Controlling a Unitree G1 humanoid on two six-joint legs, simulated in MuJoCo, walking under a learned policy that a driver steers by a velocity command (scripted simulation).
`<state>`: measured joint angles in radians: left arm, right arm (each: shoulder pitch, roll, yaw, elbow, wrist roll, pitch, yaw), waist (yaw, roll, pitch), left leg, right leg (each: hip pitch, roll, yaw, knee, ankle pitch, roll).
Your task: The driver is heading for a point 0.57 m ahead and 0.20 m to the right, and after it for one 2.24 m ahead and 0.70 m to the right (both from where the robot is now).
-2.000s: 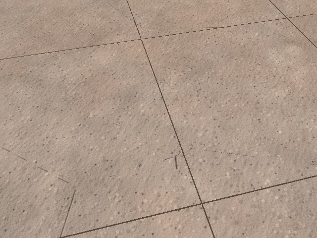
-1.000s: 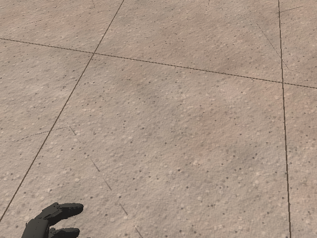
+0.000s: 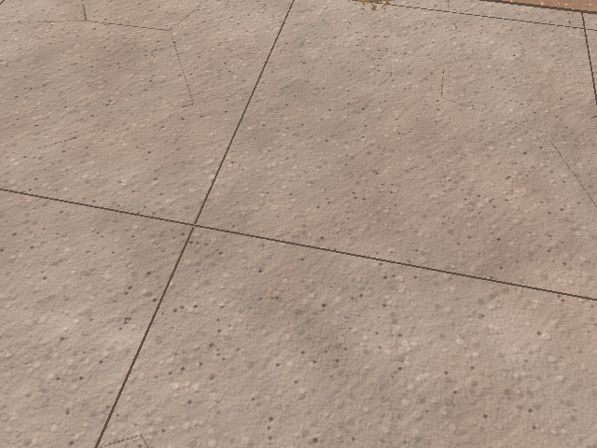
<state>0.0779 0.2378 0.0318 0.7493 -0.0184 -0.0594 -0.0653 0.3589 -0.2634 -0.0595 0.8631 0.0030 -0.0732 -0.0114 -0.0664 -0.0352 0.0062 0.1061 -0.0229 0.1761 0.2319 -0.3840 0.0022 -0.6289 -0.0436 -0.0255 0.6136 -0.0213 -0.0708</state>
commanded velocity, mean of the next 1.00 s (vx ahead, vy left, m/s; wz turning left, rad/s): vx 0.33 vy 0.00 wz -0.56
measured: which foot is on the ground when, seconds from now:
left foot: down 0.00-0.04, up 0.06-0.52, down 0.54-1.00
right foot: up 0.00-0.04, down 0.06-0.54, up 0.56-0.98, down 1.00-1.00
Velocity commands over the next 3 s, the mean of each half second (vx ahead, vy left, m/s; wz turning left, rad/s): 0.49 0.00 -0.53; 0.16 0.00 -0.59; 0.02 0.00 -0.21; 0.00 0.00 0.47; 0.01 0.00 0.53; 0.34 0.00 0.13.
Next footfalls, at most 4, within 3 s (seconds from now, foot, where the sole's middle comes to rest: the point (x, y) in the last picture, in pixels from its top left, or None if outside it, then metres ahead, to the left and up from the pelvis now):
0.06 right None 0.20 -0.10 -0.76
0.54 left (280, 428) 0.51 0.03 -0.76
1.00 right None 0.40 -0.21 -0.76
1.38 left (303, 410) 0.55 -0.02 -0.76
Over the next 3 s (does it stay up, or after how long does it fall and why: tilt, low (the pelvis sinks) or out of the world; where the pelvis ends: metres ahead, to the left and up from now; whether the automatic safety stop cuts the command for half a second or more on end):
stays up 0.57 -0.02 0.02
